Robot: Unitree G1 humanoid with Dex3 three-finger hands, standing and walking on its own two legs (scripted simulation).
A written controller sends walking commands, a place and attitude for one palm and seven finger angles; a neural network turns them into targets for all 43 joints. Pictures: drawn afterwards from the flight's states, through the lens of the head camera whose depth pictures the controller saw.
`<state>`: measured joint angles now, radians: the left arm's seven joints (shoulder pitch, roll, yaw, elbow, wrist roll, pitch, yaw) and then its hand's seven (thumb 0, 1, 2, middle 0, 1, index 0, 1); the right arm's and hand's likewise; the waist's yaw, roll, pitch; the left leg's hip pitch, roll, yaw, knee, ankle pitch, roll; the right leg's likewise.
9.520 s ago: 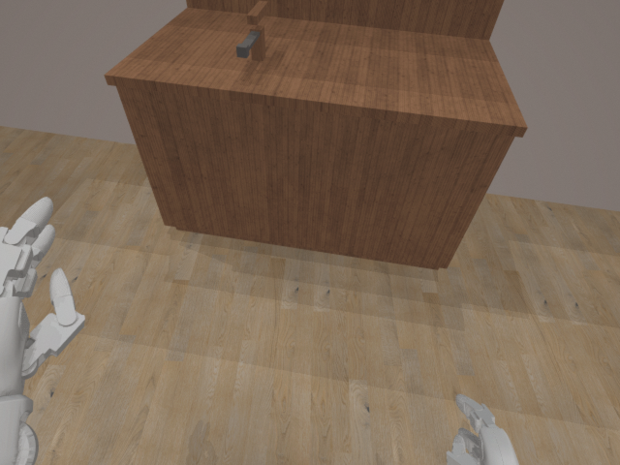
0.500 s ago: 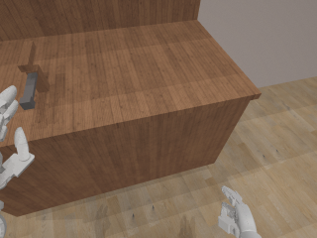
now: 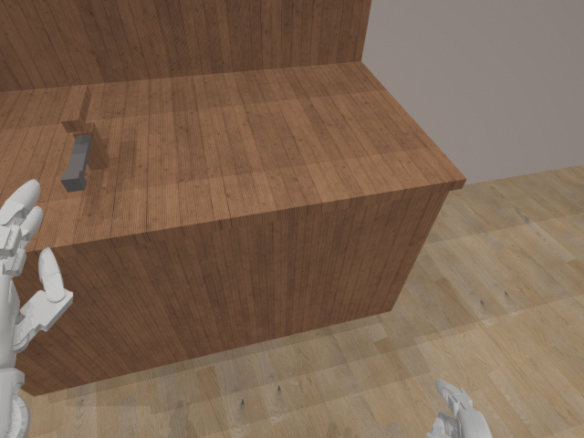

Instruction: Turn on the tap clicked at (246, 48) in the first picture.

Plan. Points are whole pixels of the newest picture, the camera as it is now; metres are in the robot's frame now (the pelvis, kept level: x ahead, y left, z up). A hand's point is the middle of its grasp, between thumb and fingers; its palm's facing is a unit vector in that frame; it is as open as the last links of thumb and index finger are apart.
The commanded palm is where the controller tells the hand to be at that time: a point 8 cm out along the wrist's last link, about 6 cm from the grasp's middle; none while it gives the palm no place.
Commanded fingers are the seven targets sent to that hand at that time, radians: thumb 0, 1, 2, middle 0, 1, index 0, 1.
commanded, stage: come to a stop and stand still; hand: left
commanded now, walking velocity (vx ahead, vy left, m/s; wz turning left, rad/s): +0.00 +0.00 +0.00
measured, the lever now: (73, 180) +0.49 +0.43 +0.05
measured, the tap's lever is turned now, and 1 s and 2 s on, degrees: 0 0 0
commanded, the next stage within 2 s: look again from close up in 0.22 s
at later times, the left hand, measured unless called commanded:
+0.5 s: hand (28, 257) +0.24 +0.29 +0.18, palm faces +0.43 -0.82 -0.37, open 7.4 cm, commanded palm +0.16 +0.31 +0.18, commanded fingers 0.00 0.90 0.90 -0.20 -0.30 -0.20 -0.30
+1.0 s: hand (40, 233) +0.28 +0.32 +0.16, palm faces +0.39 -0.86 -0.33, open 7.4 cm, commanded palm +0.22 +0.35 +0.18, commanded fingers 0.00 0.90 0.90 -0.20 -0.30 -0.20 -0.30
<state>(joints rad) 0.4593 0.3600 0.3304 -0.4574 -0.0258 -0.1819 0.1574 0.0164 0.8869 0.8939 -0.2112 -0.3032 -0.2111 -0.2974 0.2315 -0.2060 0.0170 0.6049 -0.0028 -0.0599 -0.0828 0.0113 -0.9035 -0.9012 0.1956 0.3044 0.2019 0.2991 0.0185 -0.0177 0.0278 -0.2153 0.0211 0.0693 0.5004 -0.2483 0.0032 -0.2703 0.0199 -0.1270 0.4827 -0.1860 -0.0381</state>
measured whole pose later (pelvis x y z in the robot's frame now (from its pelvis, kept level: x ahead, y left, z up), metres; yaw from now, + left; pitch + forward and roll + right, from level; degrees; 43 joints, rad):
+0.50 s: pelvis +0.00 +0.03 +0.00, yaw -2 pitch -2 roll -1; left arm 0.29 0.39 0.40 -0.32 -0.05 -0.25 0.11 0.02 0.89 0.89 -0.21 -0.30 -0.21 -0.30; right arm 0.27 -0.22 0.02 0.60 0.01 -0.15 -0.02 0.01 -0.90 -0.90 0.20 0.30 0.20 0.30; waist 0.03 0.01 0.05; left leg -0.22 -0.01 0.09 0.48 -0.24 0.05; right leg -0.27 0.02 -0.07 0.42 -0.14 -0.03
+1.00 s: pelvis +0.06 +0.07 -0.01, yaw -1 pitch -1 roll -2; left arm 0.38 0.36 0.35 -0.45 -0.04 -0.22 0.10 0.02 0.89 0.89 -0.21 -0.30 -0.21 -0.30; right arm 0.19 -0.18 0.03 0.53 -0.01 -0.12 -0.01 0.01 -0.90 -0.90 0.20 0.30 0.21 0.30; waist 0.02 -0.03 0.02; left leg -0.17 -0.05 0.09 0.57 -0.39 0.10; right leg -0.23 -0.03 -0.06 0.57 -0.31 0.00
